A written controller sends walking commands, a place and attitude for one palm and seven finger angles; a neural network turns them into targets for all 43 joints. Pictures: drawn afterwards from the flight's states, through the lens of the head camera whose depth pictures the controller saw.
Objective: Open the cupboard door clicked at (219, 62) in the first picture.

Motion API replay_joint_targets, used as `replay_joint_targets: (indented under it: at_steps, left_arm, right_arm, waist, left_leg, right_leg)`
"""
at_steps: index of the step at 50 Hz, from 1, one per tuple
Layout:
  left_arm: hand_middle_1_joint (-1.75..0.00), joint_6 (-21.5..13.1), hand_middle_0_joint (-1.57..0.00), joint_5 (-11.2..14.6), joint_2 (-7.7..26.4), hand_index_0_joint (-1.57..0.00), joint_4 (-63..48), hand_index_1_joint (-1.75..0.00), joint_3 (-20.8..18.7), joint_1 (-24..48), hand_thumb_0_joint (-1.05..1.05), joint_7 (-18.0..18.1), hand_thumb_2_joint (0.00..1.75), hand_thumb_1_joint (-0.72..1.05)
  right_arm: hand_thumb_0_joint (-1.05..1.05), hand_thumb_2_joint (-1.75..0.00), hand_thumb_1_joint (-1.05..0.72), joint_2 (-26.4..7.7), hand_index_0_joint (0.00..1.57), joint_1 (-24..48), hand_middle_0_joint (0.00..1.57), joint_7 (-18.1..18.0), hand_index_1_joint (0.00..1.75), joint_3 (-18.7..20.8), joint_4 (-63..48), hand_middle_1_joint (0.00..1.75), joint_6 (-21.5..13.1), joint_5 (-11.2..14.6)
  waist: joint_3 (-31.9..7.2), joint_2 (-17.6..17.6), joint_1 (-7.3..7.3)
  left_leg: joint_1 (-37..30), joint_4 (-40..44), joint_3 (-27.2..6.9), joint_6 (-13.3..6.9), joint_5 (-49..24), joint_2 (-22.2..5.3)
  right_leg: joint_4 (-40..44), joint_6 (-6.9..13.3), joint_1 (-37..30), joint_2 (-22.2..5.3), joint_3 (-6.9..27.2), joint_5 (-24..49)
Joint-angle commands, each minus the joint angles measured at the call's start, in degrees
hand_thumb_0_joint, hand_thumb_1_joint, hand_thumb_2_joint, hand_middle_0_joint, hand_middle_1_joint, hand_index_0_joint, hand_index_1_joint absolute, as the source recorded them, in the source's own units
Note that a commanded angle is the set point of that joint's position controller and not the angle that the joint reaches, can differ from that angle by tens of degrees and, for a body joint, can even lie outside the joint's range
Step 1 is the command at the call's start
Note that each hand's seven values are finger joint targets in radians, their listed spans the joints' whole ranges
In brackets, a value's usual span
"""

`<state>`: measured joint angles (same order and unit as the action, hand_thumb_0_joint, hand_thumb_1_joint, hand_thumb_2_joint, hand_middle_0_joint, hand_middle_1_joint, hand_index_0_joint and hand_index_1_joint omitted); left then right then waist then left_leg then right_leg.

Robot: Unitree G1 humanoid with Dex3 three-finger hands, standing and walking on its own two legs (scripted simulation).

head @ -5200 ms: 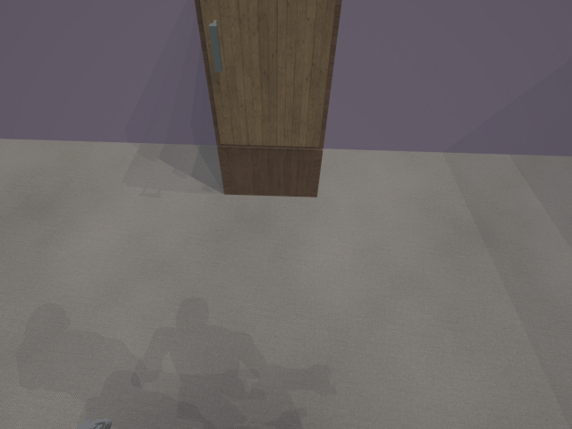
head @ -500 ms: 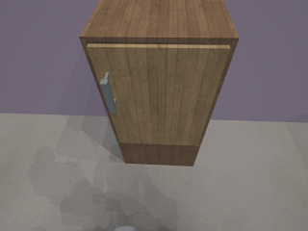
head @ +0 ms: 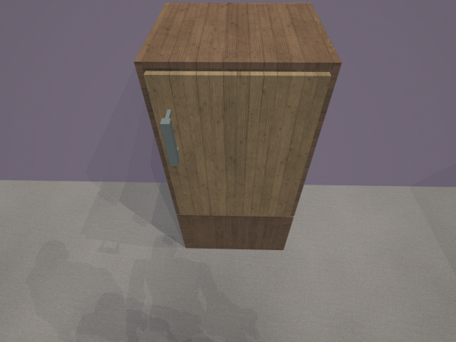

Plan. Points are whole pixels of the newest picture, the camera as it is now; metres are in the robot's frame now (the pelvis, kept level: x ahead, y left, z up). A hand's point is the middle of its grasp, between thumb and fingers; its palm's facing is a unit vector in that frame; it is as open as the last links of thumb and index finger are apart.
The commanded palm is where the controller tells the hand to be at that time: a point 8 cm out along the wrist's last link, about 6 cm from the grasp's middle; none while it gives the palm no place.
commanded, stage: come to a stop and stand still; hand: left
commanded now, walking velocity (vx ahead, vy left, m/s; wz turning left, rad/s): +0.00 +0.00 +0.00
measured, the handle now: (171, 138) +0.60 +0.19 -0.02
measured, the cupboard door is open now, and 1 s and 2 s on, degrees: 0 0 0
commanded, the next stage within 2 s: look again from close up in 0.34 s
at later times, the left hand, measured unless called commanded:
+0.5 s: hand out of the picture -0.03 +0.15 -0.18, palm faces +0.03 -0.99 -0.15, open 7.4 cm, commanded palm none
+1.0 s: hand out of the picture +0.03 +0.20 -0.18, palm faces +0.02 -0.98 -0.21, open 7.4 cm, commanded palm none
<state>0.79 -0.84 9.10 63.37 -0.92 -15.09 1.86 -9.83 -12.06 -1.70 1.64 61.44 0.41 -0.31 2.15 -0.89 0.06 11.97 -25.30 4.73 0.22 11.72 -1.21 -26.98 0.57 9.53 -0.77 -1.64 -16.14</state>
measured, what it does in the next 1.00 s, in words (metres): stands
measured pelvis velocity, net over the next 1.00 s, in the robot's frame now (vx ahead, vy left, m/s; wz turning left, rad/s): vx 0.01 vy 0.02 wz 0.00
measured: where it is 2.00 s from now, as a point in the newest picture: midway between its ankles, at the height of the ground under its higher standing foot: outside the picture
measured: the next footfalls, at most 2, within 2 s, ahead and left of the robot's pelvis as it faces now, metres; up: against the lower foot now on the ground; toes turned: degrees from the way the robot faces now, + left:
none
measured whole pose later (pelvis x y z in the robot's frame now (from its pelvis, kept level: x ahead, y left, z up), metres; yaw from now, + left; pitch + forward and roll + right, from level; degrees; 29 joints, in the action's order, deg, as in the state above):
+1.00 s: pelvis +0.01 +0.02 +0.00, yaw +0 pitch +0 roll +0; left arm -0.9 -1.1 9.7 61.5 -0.1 -15.9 2.0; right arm -10.4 -14.7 -1.3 -0.4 61.5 -1.8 -1.0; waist 0.9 0.2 0.0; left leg 13.4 -27.8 4.7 -1.9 14.1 0.4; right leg -28.6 -1.0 10.6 -2.1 -1.1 -17.7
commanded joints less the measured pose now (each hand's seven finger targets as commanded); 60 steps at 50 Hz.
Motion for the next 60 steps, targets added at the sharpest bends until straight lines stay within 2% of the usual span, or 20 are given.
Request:
replay_joint_targets:
  at_steps: [1,3,6,15,21,22,23,24,25,28,30,31,33,35,38,42,52,55,57,60]
  left_arm:
    - [-0.3,-1.44,-0.2,0.28,6.47,-0.2,-2.05,-0.3,-0.31,-0.27,0.0,0.28,0.9,0.9]
    - [-0.3,-1.12,-0.2,0.32,5.99,-0.2,-1.6,-0.3,-0.16,-1.16,0.0,0.27,0.9,0.9]
    - [-0.3,-0.78,-0.2,0.29,5.78,-0.2,-1.25,-0.3,-0.37,-2.28,0.0,0.3,0.9,0.9]
    - [-0.3,-0.91,-0.2,0.43,3.83,-0.2,-0.44,-0.3,-0.47,-5.33,0.0,0.29,0.9,0.9]
    - [-0.3,-1.12,-0.2,0.46,2.62,-0.2,0.07,-0.3,-0.29,-6.11,0.0,0.38,0.9,0.9]
    - [-0.3,-3.03,-0.2,-0.72,4.11,-0.2,1.04,-0.3,0.52,-10.14,0.0,2.42,0.9,0.9]
    - [-0.3,-3.52,-0.2,-0.18,7.28,-0.2,-1.92,-0.3,0.06,-6.2,0.0,1.82,0.9,0.9]
    - [-0.3,-3.34,-0.2,-0.25,7.32,-0.2,-3.49,-0.3,-0.22,-3.59,0.0,1.46,0.9,0.9]
    - [-0.3,-3.21,-0.2,-0.39,6.61,-0.2,-4.38,-0.3,-0.41,-2.59,0.0,1.23,0.9,0.9]
    - [-0.3,-2.73,-0.2,-0.16,3.77,-0.2,-4.27,-0.3,-0.02,-4.53,0.0,0.83,0.9,0.9]
    - [-0.3,-2.53,-0.2,-0.31,3.12,-0.2,-3.96,-0.3,0.08,-6.12,0.0,0.64,0.9,0.9]
    - [-0.3,-2.49,-0.2,-0.19,3.12,-0.2,-3.8,-0.3,0.13,-6.39,0.0,0.56,0.9,0.9]
    - [-0.3,-2.49,-0.2,-0.19,3.08,-0.2,-3.77,-0.3,0.31,-6.28,0.0,0.49,0.9,0.9]
    - [-0.3,-2.61,-0.2,-0.26,3.5,-0.2,-3.95,-0.3,0.34,-6.05,0.0,0.49,0.9,0.9]
    - [-0.3,-2.63,-0.2,-0.16,4.51,-0.2,-4.11,-0.3,0.15,-5.24,0.0,0.55,0.9,0.9]
    - [-0.3,-2.54,-0.2,-0.15,5.51,-0.2,-4.19,-0.3,0.03,-4.72,0.0,0.49,0.9,0.9]
    - [-0.3,-2.46,-0.2,-0.18,7.55,-0.2,-3.84,-0.3,-0.23,-3.7,0.0,0.33,0.9,0.9]
    - [-0.3,-1.82,-0.2,-0.47,5.77,-0.2,-2.93,-0.3,0.03,-5.03,0.0,0.01,0.9,0.9]
    - [-0.3,-1.34,-0.2,-0.79,5.47,-0.2,-3.55,-0.3,-0.16,-4.74,0.0,-0.46,0.9,0.9]
    - [-0.3,-1.24,-0.2,-1.2,5.24,-0.2,-4.44,-0.3,-0.53,-5.47,0.0,-1.15,0.9,0.9]
  right_arm:
    - [0.0,-0.9,-0.9,-3.98,0.2,-4.04,0.2,0.3,0.3,0.23,0.02,0.3,-0.15,-0.1]
    - [0.0,-0.9,-0.9,-3.83,0.2,-4.49,0.2,0.36,0.3,-0.04,1.11,0.3,-0.07,-0.23]
    - [0.0,-0.9,-0.9,-3.62,0.2,-5.73,0.2,0.34,0.3,-0.24,1.96,0.3,0.16,-0.37]
    - [0.0,-0.9,-0.9,-1.67,0.2,-9.27,0.2,-0.09,0.3,-0.42,3.4,0.3,-0.17,-0.53]
    - [0.0,-0.9,-0.9,-1.14,0.2,-10.77,0.2,-0.37,0.3,-0.53,3.85,0.3,-0.76,-0.43]
    - [0.0,-0.9,-0.9,-3.03,0.2,-2.9,0.2,0.49,0.3,-0.91,-0.33,0.3,-2.0,-0.43]
    - [0.0,-0.9,-0.9,-0.3,0.2,-8.14,0.2,0.87,0.3,-0.81,-1.58,0.3,-1.14,-0.42]
    - [0.0,-0.9,-0.9,-0.79,0.2,-10.94,0.2,1.19,0.3,-0.64,-1.12,0.3,-0.88,-0.72]
    - [0.0,-0.9,-0.9,-0.94,0.2,-12.42,0.2,1.34,0.3,-0.67,-1.72,0.3,-0.86,-1.09]
    - [0.0,-0.9,-0.9,-2.0,0.2,-12.09,0.2,0.95,0.3,-0.82,-2.77,0.3,-1.69,-1.14]
    - [0.0,-0.9,-0.9,-2.77,0.2,-10.57,0.2,0.7,0.3,-0.82,-3.56,0.3,-2.06,-1.03]
    - [0.0,-0.9,-0.9,-3.12,0.2,-9.96,0.2,0.63,0.3,-0.84,-3.79,0.3,-2.15,-0.97]
    - [0.0,-0.9,-0.9,-3.75,0.2,-9.39,0.2,0.57,0.3,-0.7,-3.87,0.3,-2.28,-0.81]
    - [0.0,-0.9,-0.9,-4.0,0.2,-9.05,0.2,0.5,0.3,-0.75,-3.43,0.3,-2.6,-0.73]
    - [0.0,-0.9,-0.9,-4.49,0.2,-8.57,0.2,0.43,0.3,-0.84,-2.59,0.3,-2.67,-0.66]
    - [0.0,-0.9,-0.9,-5.51,0.2,-7.2,0.2,0.37,0.3,-0.76,-2.19,0.3,-2.84,-0.63]
    - [0.0,-0.9,-0.9,-6.93,0.2,-3.89,0.2,0.17,0.3,-0.78,-1.57,0.3,-2.88,-0.48]
    - [0.0,-0.9,-0.9,-6.22,0.2,-4.36,0.2,0.25,0.3,-0.78,-1.0,0.3,-2.26,-0.72]
    - [0.0,-0.9,-0.9,-7.42,0.2,-4.66,0.2,0.26,0.3,-0.16,-1.29,0.3,-1.83,-1.01]
    - [0.0,-0.9,-0.9,-8.83,0.2,-5.14,0.2,0.02,0.3,0.8,-2.03,0.3,-1.63,-1.1]
  waist:
    - [1.21,7.13,1.46]
    - [3.95,4.5,1.09]
    - [5.51,3.4,0.87]
    - [4.63,0.9,0.25]
    - [3.55,-0.01,0.1]
    - [5.31,-0.61,-2.73]
    - [-0.3,-0.59,2.13]
    - [-0.64,1.48,3.02]
    - [-0.54,0.68,3.25]
    - [2.26,-3.79,1.69]
    - [3.14,-5.09,0.26]
    - [3.02,-3.48,-0.1]
    - [2.64,0.55,-0.15]
    - [2.16,0.09,-0.14]
    - [1.8,2.3,0.11]
    - [0.74,0.51,0.05]
    - [-1.06,0.09,-0.05]
    - [0.3,-0.19,0.14]
    - [3.13,-2.83,0.45]
    - [3.85,-4.0,0.4]
  left_leg:
    - [-5.1,3.91,-4.02,-0.14,-1.58,-4.03]
    - [-4.02,5.06,-4.47,-0.46,0.21,-4.22]
    - [-2.14,5.39,-4.52,-0.53,3.5,-3.85]
    - [0.15,5.18,-5.03,-0.73,3.83,-4.0]
    - [1.06,6.2,-5.92,-0.94,2.86,-4.66]
    - [5.43,-6.91,-3.52,0.92,-0.69,-4.61]
    - [2.88,-7.36,-4.04,0.45,7.45,-2.56]
    - [1.88,-7.71,-3.53,0.0,7.41,-2.26]
    - [1.04,-6.9,-3.73,-0.56,6.05,-2.16]
    - [6.74,0.77,-8.23,-2.14,7.02,-4.46]
    - [9.69,4.09,-10.32,-3.03,8.1,-5.47]
    - [9.8,5.03,-10.8,-3.16,8.76,-5.64]
    - [8.8,5.41,-10.4,-3.22,8.17,-5.47]
    - [6.79,4.98,-9.66,-3.23,3.61,-5.21]
    - [4.35,4.1,-8.52,-3.04,-0.57,-4.88]
    - [1.82,3.87,-7.8,-3.04,-4.33,-4.97]
    - [-1.29,2.37,-6.34,-2.68,-9.83,-4.97]
    - [-1.19,3.78,-7.11,-3.23,1.08,-5.99]
    - [1.26,7.12,-10.11,-4.2,10.38,-7.95]
    - [0.77,8.43,-13.47,-6.3,13.75,-10.87]
  right_leg:
    - [10.75,1.77,7.23,-7.67,7.91,3.88]
    - [12.1,1.27,9.0,-6.38,7.82,-3.75]
    - [13.01,1.07,10.0,-5.79,7.8,-8.8]
    - [12.25,1.43,8.78,-5.31,7.05,-8.01]
    - [10.22,1.31,6.45,-4.73,5.92,-2.72]
    - [8.81,1.2,6.24,-8.18,8.94,17.32]
    - [11.43,3.79,7.79,-11.26,11.53,-2.08]
    - [10.87,4.61,11.31,-9.53,9.59,-13.68]
    - [8.97,4.4,13.0,-8.2,7.37,-14.19]
    - [2.64,3.16,10.0,-3.72,4.0,-8.75]
    - [0.49,2.69,6.42,-2.69,2.67,-4.22]
    - [0.18,2.37,5.37,-2.56,2.4,-2.82]
    - [0.58,2.02,4.8,-2.97,2.69,-0.88]
    - [0.94,1.8,4.51,-3.49,3.04,1.65]
    - [1.68,1.47,4.52,-4.03,3.42,3.55]
    - [1.88,1.16,4.08,-4.31,3.62,5.59]
    - [2.58,0.99,2.36,-5.01,4.1,10.47]
    - [1.74,1.09,4.53,-3.73,2.6,0.76]
    - [-0.7,1.3,7.26,-2.21,0.76,-4.48]
    - [-3.78,1.49,10.3,-1.14,-0.89,-5.61]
